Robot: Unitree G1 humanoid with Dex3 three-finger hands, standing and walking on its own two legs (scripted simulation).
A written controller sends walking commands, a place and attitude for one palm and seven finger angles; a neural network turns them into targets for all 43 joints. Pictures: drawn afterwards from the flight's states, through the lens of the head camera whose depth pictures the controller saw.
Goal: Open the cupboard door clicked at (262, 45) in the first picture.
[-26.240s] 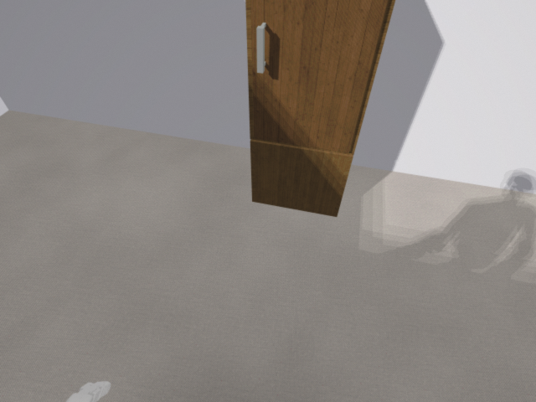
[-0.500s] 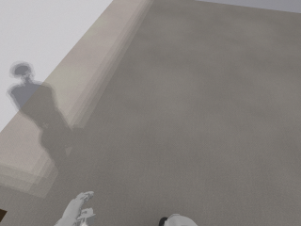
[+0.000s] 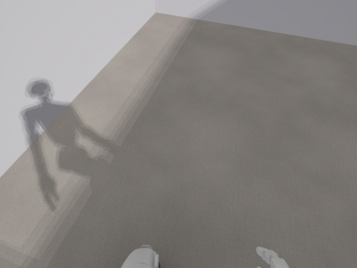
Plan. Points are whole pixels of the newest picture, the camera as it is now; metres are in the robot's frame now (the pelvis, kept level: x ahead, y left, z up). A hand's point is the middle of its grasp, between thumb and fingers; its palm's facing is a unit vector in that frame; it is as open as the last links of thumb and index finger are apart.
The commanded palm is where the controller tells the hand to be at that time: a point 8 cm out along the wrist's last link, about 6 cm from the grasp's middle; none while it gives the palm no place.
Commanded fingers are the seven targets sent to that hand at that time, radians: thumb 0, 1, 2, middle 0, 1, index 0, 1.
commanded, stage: walk to a spot facing it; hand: left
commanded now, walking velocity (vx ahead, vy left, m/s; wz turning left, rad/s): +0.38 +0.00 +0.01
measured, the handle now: out of the picture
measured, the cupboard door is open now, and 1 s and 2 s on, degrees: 48 48 48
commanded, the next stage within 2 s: turn to face it in 0.60 s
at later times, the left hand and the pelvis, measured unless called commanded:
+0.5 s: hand (136, 176) +0.39 +0.18 -0.15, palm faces -0.11 -0.97 -0.24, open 7.3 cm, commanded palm none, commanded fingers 0.00 0.90 0.90 -0.20 -0.30 -0.20 -0.30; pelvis +0.25 -0.01 +0.00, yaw -4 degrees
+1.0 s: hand (148, 164) +0.46 +0.16 -0.20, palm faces +0.13 -0.98 -0.18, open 7.3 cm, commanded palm none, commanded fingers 0.00 0.90 0.90 -0.20 -0.30 -0.20 -0.30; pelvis +0.45 -0.02 -0.02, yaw +6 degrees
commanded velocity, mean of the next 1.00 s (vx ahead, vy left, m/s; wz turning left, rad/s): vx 0.22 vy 0.00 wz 0.17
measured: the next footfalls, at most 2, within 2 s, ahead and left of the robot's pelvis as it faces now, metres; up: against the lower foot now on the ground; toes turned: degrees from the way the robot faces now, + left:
left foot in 0.08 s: +0.18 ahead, +0.12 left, +0.00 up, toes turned +7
right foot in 0.54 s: +0.39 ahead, -0.14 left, +0.00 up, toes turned -11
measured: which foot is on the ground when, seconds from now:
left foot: up 0.00-0.06, down 0.08-0.54, up 0.56-0.92, down 0.94-1.00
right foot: down 0.00-0.10, up 0.12-0.52, down 0.54-0.96, up 0.98-1.00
